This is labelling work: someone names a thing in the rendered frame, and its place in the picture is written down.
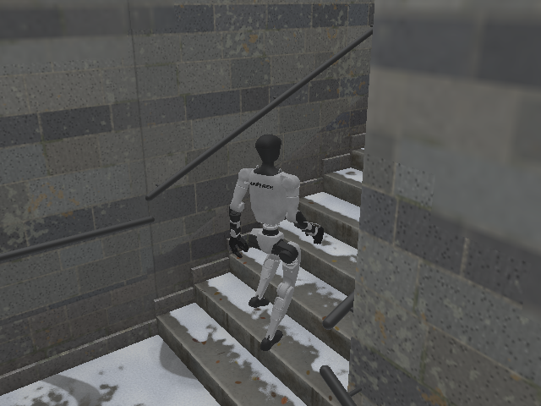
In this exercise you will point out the stairs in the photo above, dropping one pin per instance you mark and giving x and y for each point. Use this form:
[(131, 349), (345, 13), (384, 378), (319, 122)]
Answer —
[(218, 337)]

